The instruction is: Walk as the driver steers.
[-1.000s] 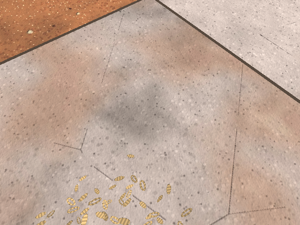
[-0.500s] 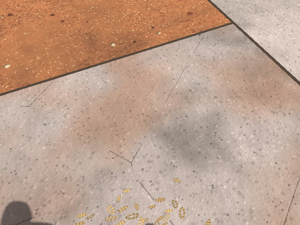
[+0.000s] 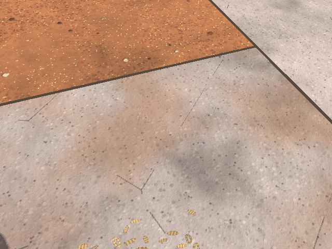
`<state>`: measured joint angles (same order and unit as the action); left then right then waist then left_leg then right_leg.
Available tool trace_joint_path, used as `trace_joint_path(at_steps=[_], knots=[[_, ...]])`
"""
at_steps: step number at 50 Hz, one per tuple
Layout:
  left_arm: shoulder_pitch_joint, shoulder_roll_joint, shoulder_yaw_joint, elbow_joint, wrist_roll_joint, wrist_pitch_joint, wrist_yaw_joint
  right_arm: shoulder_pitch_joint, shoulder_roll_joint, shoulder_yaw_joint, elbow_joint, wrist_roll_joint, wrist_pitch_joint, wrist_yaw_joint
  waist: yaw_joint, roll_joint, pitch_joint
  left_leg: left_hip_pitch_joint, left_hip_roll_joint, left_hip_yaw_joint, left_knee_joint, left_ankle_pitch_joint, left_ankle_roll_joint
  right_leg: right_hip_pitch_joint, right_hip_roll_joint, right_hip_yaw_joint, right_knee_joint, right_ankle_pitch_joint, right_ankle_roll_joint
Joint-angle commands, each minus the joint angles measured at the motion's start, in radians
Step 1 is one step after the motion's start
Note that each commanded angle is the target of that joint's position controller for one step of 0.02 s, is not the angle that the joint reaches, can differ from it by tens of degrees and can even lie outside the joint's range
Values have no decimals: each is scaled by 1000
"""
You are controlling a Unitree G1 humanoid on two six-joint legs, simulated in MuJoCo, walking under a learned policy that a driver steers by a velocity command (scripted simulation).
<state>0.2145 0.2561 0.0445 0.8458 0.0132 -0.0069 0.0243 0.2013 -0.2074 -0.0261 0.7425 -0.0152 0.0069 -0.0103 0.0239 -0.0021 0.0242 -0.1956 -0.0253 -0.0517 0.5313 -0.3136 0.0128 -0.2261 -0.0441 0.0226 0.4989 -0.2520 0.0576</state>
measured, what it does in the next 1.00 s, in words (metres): walks ahead: left foot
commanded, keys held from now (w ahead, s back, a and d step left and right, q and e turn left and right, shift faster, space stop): no key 0.18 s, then w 0.72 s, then w+e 0.10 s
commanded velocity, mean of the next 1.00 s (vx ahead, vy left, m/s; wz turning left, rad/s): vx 0.29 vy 0.00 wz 0.00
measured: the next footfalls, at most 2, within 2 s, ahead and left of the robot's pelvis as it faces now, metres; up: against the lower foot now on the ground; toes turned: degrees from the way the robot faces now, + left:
left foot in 0.90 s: +0.45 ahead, +0.08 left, +0.00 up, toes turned +1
right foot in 1.38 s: +0.65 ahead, -0.16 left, +0.00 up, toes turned -16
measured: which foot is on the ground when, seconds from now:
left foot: down 0.00-0.42, up 0.44-0.88, down 0.90-1.00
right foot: down 0.00-0.92, up 0.94-1.00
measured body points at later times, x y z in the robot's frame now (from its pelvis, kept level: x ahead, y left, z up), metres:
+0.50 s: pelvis +0.06 -0.04 +0.00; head +0.06 -0.07 +0.45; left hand +0.09 +0.23 -0.12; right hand +0.13 -0.31 -0.14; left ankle -0.01 +0.10 -0.68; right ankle +0.03 -0.13 -0.74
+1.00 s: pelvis +0.32 +0.00 -0.01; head +0.35 +0.00 +0.44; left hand +0.29 +0.26 -0.15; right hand +0.50 -0.26 -0.11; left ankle +0.40 +0.08 -0.74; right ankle +0.14 -0.14 -0.64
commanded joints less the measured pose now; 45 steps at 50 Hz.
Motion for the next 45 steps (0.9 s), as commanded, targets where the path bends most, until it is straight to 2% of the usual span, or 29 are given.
trace_joint_path(at_steps=[1, 9, 10, 11, 12, 13, 14, 15, 16, 17, 18, 19, 20, 21, 22, 23, 24, 25, 26, 27, 28, 31, 34, 37, 40, 42, 43, 44, 45], knots=[[-3, 99, 23, -28, -3, -10, 7, -11, -119, -31, -44, 2, -16, -4, -4, 22, -23, -48, 76, -83, -127, 176, 33, 46, -11, 8, -42, 145, -3], [11, 101, 25, 42, -8, -4, 18, 14, -112, -31, 26, 7, -18, -8, -5, 13, -19, -38, 58, -58, -124, 208, 26, 59, -11, 6, -45, 164, -6], [27, 92, 23, 57, -9, -1, 19, 33, -113, -32, 44, 8, -16, -10, -6, 24, -39, -29, 51, -53, -137, 107, 30, 63, 6, -15, -37, 82, -8], [27, 90, 24, 67, -14, 0, 21, 44, -131, -39, 54, 14, -11, -13, -14, 44, -23, -34, 49, -66, -157, -75, 48, 29, 38, -51, 2, -47, -14], [15, 87, 24, 65, -20, -2, 21, 59, -162, -50, 60, 20, -7, -15, -28, 83, 13, -51, 77, -119, -197, -289, 79, -38, 65, -83, 63, -164, -23], [-14, 80, 23, 50, -23, -10, 20, 84, -188, -56, 64, 24, -7, -16, -48, 136, 55, -57, 143, -221, -264, -452, 123, -127, 76, -98, 140, -213, -32], [-41, 73, 21, 31, -30, -25, 15, 103, -211, -62, 69, 28, -14, -16, -60, 190, 97, -55, 226, -344, -329, -539, 174, -203, 68, -87, 216, -214, -50], [-63, 72, 20, 18, -39, -43, 8, 114, -219, -65, 76, 34, -25, -18, -66, 210, 136, -77, 284, -434, -367, -537, 214, -242, 34, -43, 275, -215, -75], [-62, 77, 23, 14, -47, -60, -2, 106, -211, -64, 78, 33, -37, -19, -57, 214, 151, -55, 311, -461, -373, -479, 231, -284, 7, -15, 303, -243, -99], [-51, 77, 23, 17, -52, -75, -13, 85, -201, -61, 75, 36, -46, -18, -43, 205, 147, -25, 316, -442, -360, -407, 227, -291, -11, -5, 267, -268, -122], [-21, 74, 22, 31, -53, -88, -24, 49, -195, -60, 68, 44, -47, -17, -17, 181, 129, -32, 292, -381, -335, -336, 203, -218, -13, -14, 166, -240, -140], [63, 71, 26, 73, -50, -96, -31, -10, -195, -59, 57, 52, -44, -14, 34, 151, 93, -107, 234, -281, -295, -254, 164, -30, 15, -55, 22, -100, -147], [159, 78, 37, 127, -38, -97, -34, -29, -179, -55, 53, 48, -42, -13, 71, 114, 47, -182, 167, -193, -211, -174, 129, 155, 57, -78, -26, 29, -126], [264, 107, 48, 162, -28, -96, -34, -45, -127, -40, 42, 36, -46, -11, 103, -1, 5, -273, 88, -81, -2, -87, 77, 290, -26, 60, -85, -15, -135], [361, 230, 74, 168, -29, -99, -36, -55, -79, -28, 1, 31, -59, -15, 115, -289, -25, -462, -38, 59, 333, -144, 0, 400, -257, 484, -268, -180, -251], [335, 201, 56, 158, -13, -108, -44, -52, -130, -43, -6, 52, -76, -18, 96, -258, 2, -563, -25, -33, 529, -267, 5, 362, -353, 701, -343, -281, -338], [249, 151, 39, 132, -17, -114, -42, -25, -150, -48, 7, 67, -89, -10, 51, -165, 76, -630, 40, -67, 611, -184, 28, 331, -339, 618, -337, -305, -327], [200, 123, 31, 114, -20, -115, -41, -13, -149, -48, 27, 64, -98, -2, 35, -121, 91, -640, 78, -50, 616, -80, 46, 317, -287, 504, -339, -271, -289], [174, 122, 27, 105, -20, -113, -42, -26, -150, -52, 32, 54, -105, 1, 26, -93, 94, -648, 103, -33, 585, 2, 53, 316, -258, 423, -348, -179, -258], [174, 98, 17, 106, -18, -109, -43, -47, -155, -58, 31, 43, -105, 6, 25, -90, 86, -623, 125, -22, 545, 64, 52, 308, -227, 339, -354, -52, -232], [197, 75, 8, 114, -15, -103, -41, -53, -143, -58, 34, 37, -104, 14, 28, -101, 68, -591, 128, -1, 516, 105, 45, 306, -195, 268, -355, 64, -219], [251, 92, 5, 131, -13, -90, -28, -106, -99, -48, 20, 32, -92, 25, 36, -89, 55, -586, 118, 50, 413, 183, 5, 303, -165, 154, -357, 317, -229], [249, 117, 5, 126, -11, -81, -12, -227, -71, -31, -21, 35, -92, 31, 55, -79, 85, -515, 95, 79, 203, 302, -17, 219, -138, 83, -394, 326, -222], [290, 127, 7, 142, -19, -80, -7, -314, -76, -24, -47, 42, -96, 43, 72, -88, 119, -444, 70, 96, 72, 382, -12, 193, -152, 60, -422, 292, -230], [299, 133, 14, 155, -29, -75, -4, -360, -96, -24, -70, 46, -104, 57, 54, -88, 135, -438, 66, 77, 0, 366, 24, 274, -196, 51, -392, 364, -225], [278, 152, 24, 150, -28, -68, -4, -326, -129, -35, -67, 43, -109, 63, 10, -99, 88, -363, 41, 87, -20, 308, 58, 338, -215, 38, -306, 591, -207], [266, 167, 30, 145, -24, -62, -3, -265, -155, -48, -52, 41, -109, 60, -28, -120, 29, -270, 11, 107, -10, 274, 77, 360, -215, 30, -222, 785, -196], [249, 168, 31, 140, -18, -52, -3, -122, -191, -69, -10, 43, -106, 52, -104, -128, -64, -90, -22, 130, -15, 264, 106, 343, -188, 3, -57, 939, -177], [237, 156, 25, 127, -11, -47, -3, 63, -231, -89, 44, 42, -100, 41, -186, -117, -176, 195, 25, 76, 5, 273, 145, 190, -150, -11, 169, 874, -148]])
